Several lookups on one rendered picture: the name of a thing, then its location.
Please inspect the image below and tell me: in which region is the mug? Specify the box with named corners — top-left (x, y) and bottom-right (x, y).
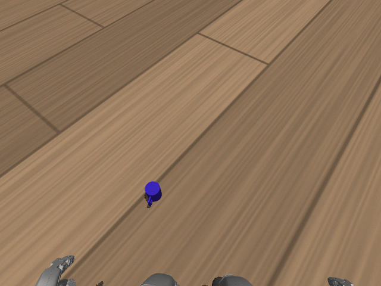
top-left (145, 181), bottom-right (162, 206)

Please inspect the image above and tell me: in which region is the left robot hand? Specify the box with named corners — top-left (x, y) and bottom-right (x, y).
top-left (35, 255), bottom-right (76, 286)

